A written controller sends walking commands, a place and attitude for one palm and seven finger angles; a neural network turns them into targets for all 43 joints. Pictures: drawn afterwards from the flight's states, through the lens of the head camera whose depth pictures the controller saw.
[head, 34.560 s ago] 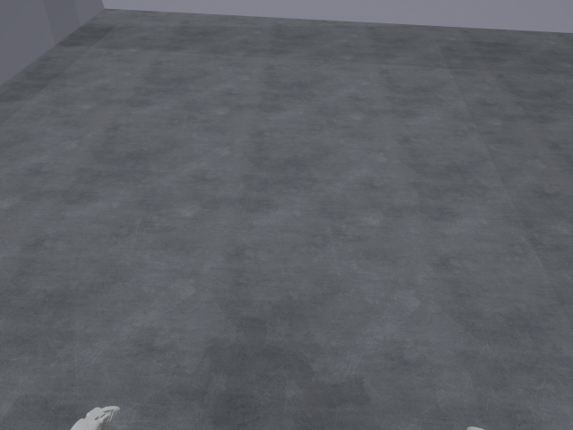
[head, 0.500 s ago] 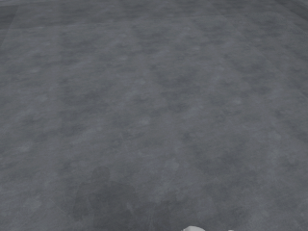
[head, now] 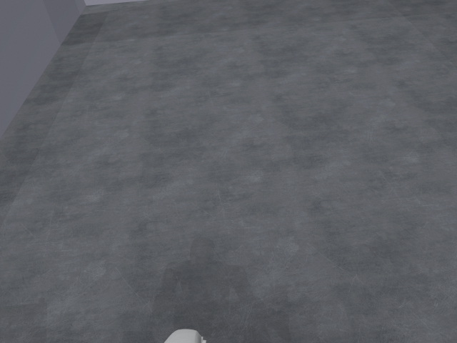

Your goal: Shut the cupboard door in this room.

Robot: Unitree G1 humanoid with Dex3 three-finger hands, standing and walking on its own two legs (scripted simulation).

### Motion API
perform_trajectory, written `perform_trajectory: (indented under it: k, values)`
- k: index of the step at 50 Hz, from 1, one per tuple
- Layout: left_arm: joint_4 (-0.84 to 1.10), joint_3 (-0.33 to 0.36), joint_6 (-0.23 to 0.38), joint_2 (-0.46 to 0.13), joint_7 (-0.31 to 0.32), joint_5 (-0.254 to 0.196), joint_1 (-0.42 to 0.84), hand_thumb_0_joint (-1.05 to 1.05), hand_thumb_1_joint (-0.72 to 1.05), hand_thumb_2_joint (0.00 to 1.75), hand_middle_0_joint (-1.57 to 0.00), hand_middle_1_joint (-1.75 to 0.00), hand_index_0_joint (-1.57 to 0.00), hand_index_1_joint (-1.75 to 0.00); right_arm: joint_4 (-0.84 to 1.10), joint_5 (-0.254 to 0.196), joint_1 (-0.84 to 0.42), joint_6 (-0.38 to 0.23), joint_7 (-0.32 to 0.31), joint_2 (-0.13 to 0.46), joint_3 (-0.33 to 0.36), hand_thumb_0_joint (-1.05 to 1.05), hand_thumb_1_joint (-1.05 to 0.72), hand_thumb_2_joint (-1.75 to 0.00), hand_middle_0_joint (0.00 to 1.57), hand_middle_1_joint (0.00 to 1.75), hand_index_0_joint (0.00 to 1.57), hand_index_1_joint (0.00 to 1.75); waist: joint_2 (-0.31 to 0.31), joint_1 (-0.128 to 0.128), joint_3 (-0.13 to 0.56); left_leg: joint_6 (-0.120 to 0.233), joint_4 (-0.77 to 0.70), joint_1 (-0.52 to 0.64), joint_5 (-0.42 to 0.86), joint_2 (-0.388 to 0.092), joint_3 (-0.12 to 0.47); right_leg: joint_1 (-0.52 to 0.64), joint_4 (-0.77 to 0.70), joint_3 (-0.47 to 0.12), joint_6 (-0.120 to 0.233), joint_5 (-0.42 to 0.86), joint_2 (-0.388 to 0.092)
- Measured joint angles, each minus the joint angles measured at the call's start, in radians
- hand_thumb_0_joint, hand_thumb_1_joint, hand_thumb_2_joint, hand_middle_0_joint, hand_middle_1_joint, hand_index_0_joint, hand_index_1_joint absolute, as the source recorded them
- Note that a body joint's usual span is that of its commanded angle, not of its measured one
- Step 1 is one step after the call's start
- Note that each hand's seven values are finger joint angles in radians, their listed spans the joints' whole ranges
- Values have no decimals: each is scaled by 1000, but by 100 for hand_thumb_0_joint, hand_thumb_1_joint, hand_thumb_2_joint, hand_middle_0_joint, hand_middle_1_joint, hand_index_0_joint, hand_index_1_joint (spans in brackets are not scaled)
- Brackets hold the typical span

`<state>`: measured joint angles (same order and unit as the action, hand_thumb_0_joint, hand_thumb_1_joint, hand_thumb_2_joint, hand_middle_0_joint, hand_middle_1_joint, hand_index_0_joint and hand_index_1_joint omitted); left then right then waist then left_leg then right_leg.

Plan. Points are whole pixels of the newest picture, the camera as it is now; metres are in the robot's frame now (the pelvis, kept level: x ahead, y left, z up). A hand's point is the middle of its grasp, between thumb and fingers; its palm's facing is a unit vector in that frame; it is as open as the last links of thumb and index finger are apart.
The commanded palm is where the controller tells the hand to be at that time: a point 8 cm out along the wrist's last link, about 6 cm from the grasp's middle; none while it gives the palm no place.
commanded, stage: turn or walk to find it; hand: left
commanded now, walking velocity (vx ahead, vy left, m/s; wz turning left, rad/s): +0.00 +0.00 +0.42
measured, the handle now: out of the picture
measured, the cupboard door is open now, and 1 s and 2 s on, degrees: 90 90 90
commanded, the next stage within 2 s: stand and wait in 1.96 s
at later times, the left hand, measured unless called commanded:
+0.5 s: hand out of the picture +0.02 +0.27 -0.17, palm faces +0.24 -0.94 -0.23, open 7.4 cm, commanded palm none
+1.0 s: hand out of the picture -0.01 +0.19 -0.15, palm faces +0.42 -0.86 -0.28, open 7.3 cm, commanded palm none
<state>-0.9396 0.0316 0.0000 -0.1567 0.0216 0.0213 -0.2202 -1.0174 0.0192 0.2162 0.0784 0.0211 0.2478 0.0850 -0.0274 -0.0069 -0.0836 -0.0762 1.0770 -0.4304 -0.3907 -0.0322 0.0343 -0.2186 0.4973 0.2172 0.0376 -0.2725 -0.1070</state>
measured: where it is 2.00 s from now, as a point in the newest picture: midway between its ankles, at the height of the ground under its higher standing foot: outside the picture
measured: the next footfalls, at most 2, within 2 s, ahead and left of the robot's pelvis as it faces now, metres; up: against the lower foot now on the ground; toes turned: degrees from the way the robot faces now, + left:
left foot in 0.20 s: +0.00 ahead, +0.15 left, +0.00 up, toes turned +10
right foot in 0.70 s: +0.07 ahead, -0.08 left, +0.00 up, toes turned +11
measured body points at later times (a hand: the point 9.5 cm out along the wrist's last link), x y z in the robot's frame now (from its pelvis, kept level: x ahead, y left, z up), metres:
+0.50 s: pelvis -0.01 +0.05 +0.00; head +0.02 +0.08 +0.45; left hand +0.01 +0.32 -0.15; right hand +0.12 -0.17 -0.14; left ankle -0.04 +0.14 -0.74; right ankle +0.01 -0.11 -0.67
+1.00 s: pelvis +0.00 -0.01 +0.00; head +0.05 -0.03 +0.45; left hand -0.03 +0.24 -0.13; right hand +0.14 -0.23 -0.17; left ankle -0.10 +0.14 -0.66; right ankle +0.03 -0.08 -0.74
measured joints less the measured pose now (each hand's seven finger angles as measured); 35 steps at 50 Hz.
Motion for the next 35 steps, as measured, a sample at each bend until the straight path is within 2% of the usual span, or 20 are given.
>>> perform_trajectory:
  k: [6, 9, 10, 12, 14, 17, 20, 24, 28, 32, 34, 35]
  values:
    - [-20, 10, -1, -30, -5, 7, -27, 0, 90, 90, -20, -30, -21, -30, 9, -10, -53, -11, -4, -11, -19, 1, -91, -89, 20, 30, 20, 30, 31, 33, -15, 9, -255, 95, -69, -1, -60, -16, 37, 46, -20, -15, -30]
    - [-37, 20, -10, -55, -5, 4, -40, 0, 90, 90, -20, -30, -21, -30, 31, -12, -81, -30, -4, -20, -27, 1, -91, -89, 20, 30, 20, 30, 47, 40, -13, 22, -432, 165, 17, 9, -96, -35, 91, 70, -42, -40, -49]
    - [-40, 23, -15, -63, -6, 0, -49, 0, 90, 90, -20, -30, -21, -30, 41, -11, -85, -40, -2, -20, -29, 1, -91, -89, 20, 30, 20, 30, 48, 39, -6, 47, -499, 191, 62, 10, -100, -50, 127, 78, -52, -57, -56]
    - [-55, 30, -38, -87, -3, -6, -44, 0, 90, 90, -20, -30, -21, -30, 50, -7, -99, -55, -4, -39, -32, 1, -91, -89, 20, 30, 20, 30, 79, 45, -10, 97, -478, 184, 46, 30, -102, -102, 259, 11, -80, -192, -55]
    - [-69, 33, -59, -99, -1, -5, -36, 1, 90, 90, -20, -30, -20, -30, 58, -4, -101, -62, -10, -52, -41, 1, -91, -89, 20, 30, 20, 30, 83, 47, -5, 114, -489, 195, 43, 32, -95, -154, 401, -56, -91, -255, -27]
    - [-74, 34, -65, -99, -8, -7, -11, 1, 91, 90, -20, -30, -20, -30, 60, -2, -92, -66, -22, -59, -47, 1, -91, -89, 20, 30, 20, 30, 66, 40, 4, 119, -550, 220, 80, 35, -65, -209, 533, -115, -104, -211, 0]
    - [-59, 32, -53, -95, -14, -8, 16, 1, 91, 90, -20, -30, -20, -30, 54, -4, -82, -68, -26, -63, -52, 1, -91, -89, 20, 30, 20, 30, 57, 40, 6, 124, -604, 239, 114, 46, -45, -239, 576, -156, -116, -155, 5]
    - [-39, 28, -49, -89, -12, -9, 48, 1, 91, 90, -20, -30, -20, -30, 49, -4, -60, -69, -25, -71, -51, 1, -91, -89, 20, 30, 20, 30, 52, 30, 9, 125, -635, 247, 136, 62, -24, -243, 553, -184, -130, -130, 6]
    - [-23, 24, -50, -77, -9, -11, 82, 0, 91, 90, -20, -30, -20, -30, 44, 0, -32, -65, -23, -74, -44, 1, -91, -89, 20, 30, 20, 30, 40, 9, 7, 118, -631, 236, 139, 73, -1, -212, 456, -188, -133, -155, 19]
    - [-5, 16, -43, -59, -8, -17, 112, 0, 91, 90, -20, -30, -20, -30, 33, 4, -6, -55, -23, -64, -35, 1, -91, -89, 20, 30, 20, 30, 18, -16, 1, 100, -598, 208, 129, 81, 27, -148, 287, -179, -122, -161, 46]
    - [6, 10, -30, -50, -9, -19, 119, 0, 90, 90, -20, -30, -20, -30, 26, 2, 10, -50, -23, -56, -28, 1, -91, -89, 20, 30, 20, 30, 6, -23, 2, 85, -565, 185, 115, 87, 42, -91, 148, -168, -114, -88, 60]
    - [10, 8, -20, -45, -9, -19, 119, 0, 90, 90, -20, -30, -20, -30, 22, -1, 18, -48, -22, -50, -25, 1, -91, -89, 20, 30, 20, 30, -2, -23, 4, 76, -536, 170, 102, 89, 50, -61, 77, -158, -91, -29, 65]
